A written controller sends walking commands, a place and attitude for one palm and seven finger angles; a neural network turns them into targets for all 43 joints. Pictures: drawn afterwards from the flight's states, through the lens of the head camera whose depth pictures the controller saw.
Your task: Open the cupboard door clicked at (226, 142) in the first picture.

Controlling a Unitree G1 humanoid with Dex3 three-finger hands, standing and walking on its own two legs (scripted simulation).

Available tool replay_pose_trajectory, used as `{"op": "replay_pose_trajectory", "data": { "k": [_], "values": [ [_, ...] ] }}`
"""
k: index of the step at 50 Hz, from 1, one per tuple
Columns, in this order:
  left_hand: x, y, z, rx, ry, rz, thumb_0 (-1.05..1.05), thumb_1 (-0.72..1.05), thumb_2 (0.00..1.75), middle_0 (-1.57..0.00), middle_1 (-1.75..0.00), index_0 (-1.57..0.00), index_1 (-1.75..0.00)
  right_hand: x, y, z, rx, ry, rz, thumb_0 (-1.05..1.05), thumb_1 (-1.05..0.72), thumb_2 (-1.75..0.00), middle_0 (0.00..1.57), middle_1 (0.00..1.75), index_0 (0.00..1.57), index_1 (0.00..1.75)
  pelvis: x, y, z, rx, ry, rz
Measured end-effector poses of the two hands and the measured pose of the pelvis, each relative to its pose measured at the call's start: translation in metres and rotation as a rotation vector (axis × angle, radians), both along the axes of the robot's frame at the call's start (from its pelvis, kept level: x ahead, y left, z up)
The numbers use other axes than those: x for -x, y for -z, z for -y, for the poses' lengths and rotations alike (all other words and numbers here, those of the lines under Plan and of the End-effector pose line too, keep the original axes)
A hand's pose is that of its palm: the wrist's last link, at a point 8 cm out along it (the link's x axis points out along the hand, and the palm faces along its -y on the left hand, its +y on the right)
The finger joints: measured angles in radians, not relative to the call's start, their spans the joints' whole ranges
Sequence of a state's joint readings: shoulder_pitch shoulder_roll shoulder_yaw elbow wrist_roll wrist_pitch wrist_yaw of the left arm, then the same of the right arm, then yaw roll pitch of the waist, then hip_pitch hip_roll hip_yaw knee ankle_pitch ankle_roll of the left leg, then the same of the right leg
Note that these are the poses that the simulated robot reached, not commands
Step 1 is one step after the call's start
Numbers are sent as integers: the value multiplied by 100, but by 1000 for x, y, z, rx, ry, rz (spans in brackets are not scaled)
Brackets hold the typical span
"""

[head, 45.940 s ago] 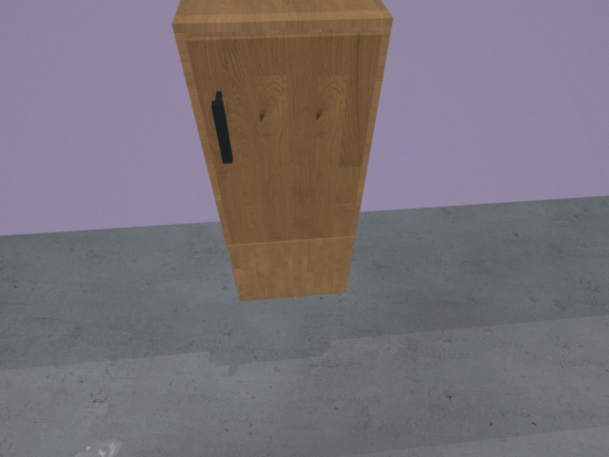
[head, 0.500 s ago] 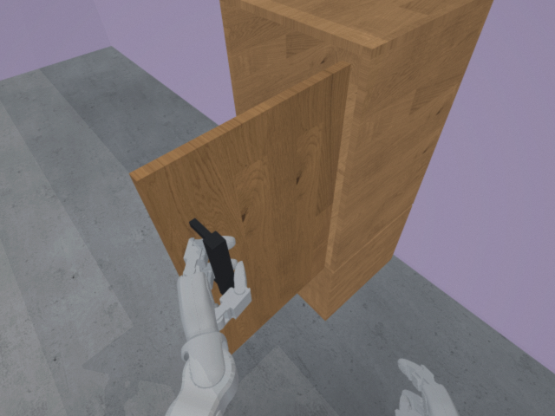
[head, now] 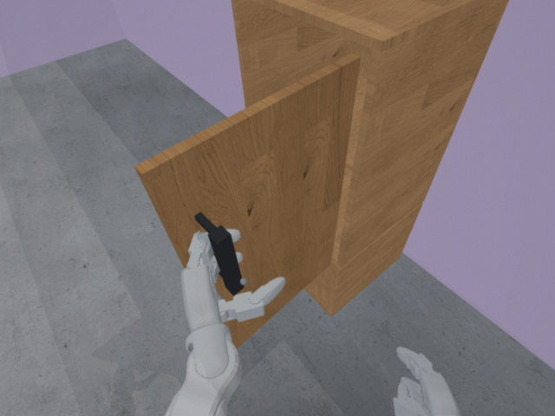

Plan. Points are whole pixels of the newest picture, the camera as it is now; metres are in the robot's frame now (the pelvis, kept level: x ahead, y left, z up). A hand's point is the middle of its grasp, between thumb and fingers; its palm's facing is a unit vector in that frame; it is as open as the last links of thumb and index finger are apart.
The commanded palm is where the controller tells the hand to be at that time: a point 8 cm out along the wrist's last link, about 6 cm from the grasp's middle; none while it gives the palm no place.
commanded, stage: open thumb and fingers to let go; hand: left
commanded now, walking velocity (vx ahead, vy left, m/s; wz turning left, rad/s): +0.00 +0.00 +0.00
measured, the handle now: (219, 255) +0.33 +0.10 +0.07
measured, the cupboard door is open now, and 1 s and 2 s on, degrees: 94 96 96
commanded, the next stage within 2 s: slide the hand sideways off the handle in 0.40 s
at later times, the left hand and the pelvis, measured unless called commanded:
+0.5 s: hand (241, 280) +0.29 +0.06 +0.07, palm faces +0.25 -0.97 -0.02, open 15.0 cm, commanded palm +0.25 +0.10 +0.07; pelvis -0.01 +0.02 +0.00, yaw -1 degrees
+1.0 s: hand (225, 322) +0.23 +0.08 +0.07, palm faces -0.11 -0.99 +0.02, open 16.3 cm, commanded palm +0.21 +0.13 +0.07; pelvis -0.01 +0.04 -0.01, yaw -3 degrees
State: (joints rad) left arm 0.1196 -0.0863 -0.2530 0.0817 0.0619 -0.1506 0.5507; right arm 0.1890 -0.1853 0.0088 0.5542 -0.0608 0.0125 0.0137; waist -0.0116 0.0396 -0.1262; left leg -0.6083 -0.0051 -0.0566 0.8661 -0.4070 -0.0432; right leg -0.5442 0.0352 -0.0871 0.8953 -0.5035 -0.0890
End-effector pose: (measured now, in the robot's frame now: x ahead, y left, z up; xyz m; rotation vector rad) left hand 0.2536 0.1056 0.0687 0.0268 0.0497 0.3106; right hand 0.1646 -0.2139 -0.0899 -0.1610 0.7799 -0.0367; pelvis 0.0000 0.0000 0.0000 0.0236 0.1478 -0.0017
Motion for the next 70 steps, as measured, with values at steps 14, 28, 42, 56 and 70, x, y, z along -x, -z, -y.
{"op": "replay_pose_trajectory", "data": {
  "k": [14, 28, 42, 56, 70],
  "values": [
    [-3, 0, -3, 4, 36, 4, -1, -46, 32, -28, -94, -32, -94, 13, 0, -12, 4, 18, -11, 1, -91, -90, 20, 30, 20, 30, 4, 1, -14, 13, 12, 4],
    [-2, 1, -7, -4, 120, 15, -1, -50, 30, -34, -52, -32, -57, 10, -2, -26, -5, -5, 11, 1, -91, -90, 20, 30, 20, 30, 10, 5, -24, 22, 12, 7],
    [24, 2, -14, 61, 423, 67, -2, -51, 30, -17, -32, -15, -33, 33, -4, -26, 4, 42, 29, 1, -91, -90, 20, 30, 20, 30, 14, 8, -38, 23, 33, 8],
    [50, 1, -37, 49, 402, 60, -2, -50, 30, -16, -31, -17, -31, 19, -10, -34, -1, 29, 75, 1, -91, -90, 20, 30, 20, 30, 9, 11, -41, 29, 37, -1],
    [71, 0, -57, 42, 384, 38, -2, -50, 30, -17, -31, -18, -32, 4, -11, -32, -4, 16, 116, 1, -91, -90, 20, 30, 20, 30, 3, 17, -37, 28, 32, -23]
  ]
}}
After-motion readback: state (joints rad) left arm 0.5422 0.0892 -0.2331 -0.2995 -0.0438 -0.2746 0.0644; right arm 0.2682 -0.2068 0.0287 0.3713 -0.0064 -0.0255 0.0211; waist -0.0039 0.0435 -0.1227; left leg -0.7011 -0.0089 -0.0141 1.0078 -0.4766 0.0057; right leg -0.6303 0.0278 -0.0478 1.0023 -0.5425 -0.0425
